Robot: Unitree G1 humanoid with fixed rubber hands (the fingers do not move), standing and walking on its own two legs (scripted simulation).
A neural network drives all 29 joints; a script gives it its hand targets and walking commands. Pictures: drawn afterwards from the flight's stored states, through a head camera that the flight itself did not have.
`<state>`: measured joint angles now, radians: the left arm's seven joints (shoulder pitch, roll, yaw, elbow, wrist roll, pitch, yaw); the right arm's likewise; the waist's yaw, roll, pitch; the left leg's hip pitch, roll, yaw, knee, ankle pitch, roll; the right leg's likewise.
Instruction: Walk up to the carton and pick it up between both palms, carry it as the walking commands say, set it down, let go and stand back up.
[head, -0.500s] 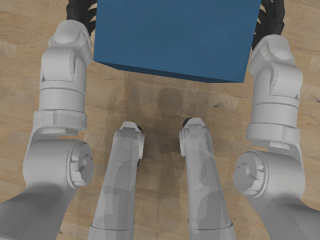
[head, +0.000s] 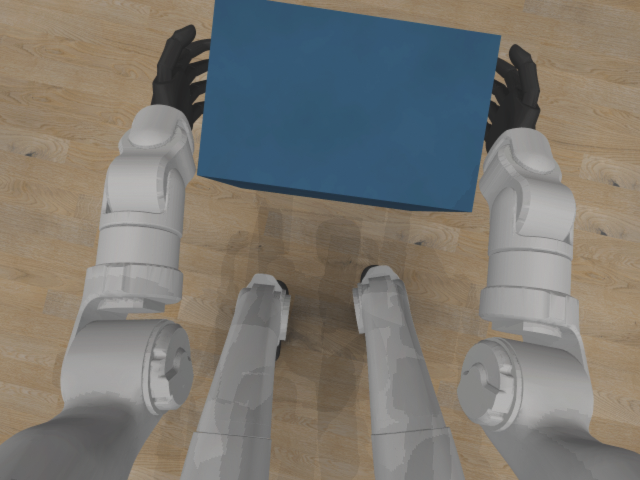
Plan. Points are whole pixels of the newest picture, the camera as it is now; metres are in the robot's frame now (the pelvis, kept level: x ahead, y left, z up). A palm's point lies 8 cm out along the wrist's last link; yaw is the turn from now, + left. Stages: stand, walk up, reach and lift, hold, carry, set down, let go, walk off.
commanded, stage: reach and lift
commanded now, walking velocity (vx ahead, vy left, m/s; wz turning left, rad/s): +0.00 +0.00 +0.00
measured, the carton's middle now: (339, 130) +0.49 -0.03 -0.14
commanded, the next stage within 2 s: none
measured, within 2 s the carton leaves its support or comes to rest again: neither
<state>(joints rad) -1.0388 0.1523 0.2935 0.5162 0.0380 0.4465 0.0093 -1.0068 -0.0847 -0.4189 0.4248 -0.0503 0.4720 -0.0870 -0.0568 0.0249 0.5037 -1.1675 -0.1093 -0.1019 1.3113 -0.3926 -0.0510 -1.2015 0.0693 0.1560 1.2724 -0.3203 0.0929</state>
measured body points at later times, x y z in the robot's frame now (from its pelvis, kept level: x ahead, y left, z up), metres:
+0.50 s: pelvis +0.09 +0.00 +0.08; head +0.21 -0.01 +0.51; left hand +0.49 +0.14 +0.04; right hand +0.46 -0.21 +0.04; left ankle +0.13 +0.13 -0.60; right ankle +0.16 -0.15 -0.60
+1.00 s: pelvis +0.13 +0.00 +0.13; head +0.20 -0.01 +0.58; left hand +0.46 +0.15 +0.10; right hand +0.43 -0.20 +0.10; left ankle +0.13 +0.13 -0.60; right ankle +0.16 -0.15 -0.60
